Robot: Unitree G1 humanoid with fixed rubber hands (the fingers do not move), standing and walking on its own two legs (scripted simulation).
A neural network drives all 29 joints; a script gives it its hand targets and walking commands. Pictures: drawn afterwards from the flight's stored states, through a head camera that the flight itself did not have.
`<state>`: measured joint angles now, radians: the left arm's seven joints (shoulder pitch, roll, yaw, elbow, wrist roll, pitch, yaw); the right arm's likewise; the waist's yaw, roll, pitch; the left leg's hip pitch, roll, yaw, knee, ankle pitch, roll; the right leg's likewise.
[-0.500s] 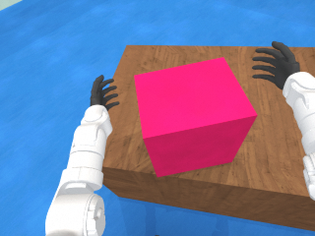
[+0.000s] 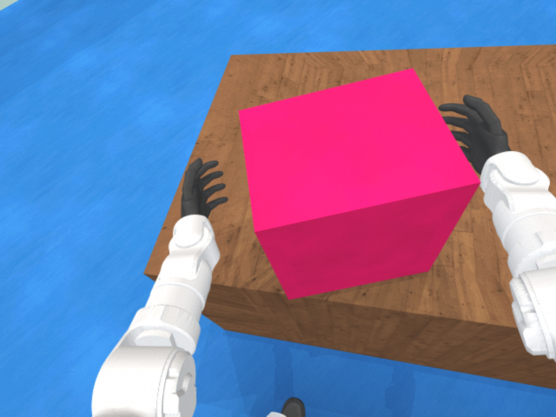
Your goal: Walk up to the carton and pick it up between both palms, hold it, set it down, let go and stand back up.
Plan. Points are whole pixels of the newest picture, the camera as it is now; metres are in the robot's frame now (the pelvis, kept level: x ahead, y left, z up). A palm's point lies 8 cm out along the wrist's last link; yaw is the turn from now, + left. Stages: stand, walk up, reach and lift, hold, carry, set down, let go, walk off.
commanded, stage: reach and lift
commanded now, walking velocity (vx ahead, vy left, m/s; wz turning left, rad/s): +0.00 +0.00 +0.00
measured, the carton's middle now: (342, 198) +0.48 +0.06 -0.04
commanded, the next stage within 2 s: none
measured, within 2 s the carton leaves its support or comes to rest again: neither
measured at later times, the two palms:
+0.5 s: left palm (208, 227) +0.37 +0.25 -0.01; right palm (467, 168) +0.53 -0.12 +0.00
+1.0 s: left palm (224, 226) +0.37 +0.22 +0.00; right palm (457, 172) +0.52 -0.10 +0.01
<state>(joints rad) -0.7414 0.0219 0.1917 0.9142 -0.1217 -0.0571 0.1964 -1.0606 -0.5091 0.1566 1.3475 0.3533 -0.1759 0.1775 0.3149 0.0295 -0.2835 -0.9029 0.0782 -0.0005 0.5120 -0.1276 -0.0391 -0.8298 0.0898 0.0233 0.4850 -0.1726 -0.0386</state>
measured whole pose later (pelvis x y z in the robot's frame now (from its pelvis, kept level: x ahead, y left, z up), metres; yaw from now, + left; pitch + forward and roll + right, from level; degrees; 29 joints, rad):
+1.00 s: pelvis +0.00 +0.00 -0.01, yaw +0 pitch +33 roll -2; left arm -0.74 -0.11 0.33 0.95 0.03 -0.19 0.22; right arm -1.06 -0.38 -0.05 1.38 0.12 -0.28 0.12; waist 0.28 0.01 -0.30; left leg -1.01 0.08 0.02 0.58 -0.15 -0.03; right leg -0.95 0.08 0.02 0.57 -0.21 -0.04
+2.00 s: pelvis +0.03 +0.00 +0.01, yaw +1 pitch +31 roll -1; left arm -0.62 -0.15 0.52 0.95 0.19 -0.43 0.14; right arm -0.99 -0.28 -0.29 1.48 -0.18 -0.52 0.09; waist 0.21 0.00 -0.25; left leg -0.84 0.07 0.06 0.42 -0.12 -0.03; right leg -0.78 0.06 0.01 0.43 -0.19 -0.04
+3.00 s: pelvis -0.02 +0.01 -0.01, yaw +0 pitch +35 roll -2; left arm -0.72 -0.10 0.37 1.11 0.02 -0.41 0.18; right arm -1.06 -0.35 -0.18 1.62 -0.14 -0.58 0.04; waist 0.22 -0.01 -0.36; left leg -1.03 0.09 0.07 0.52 -0.09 0.00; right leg -0.97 0.06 -0.03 0.51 -0.15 -0.03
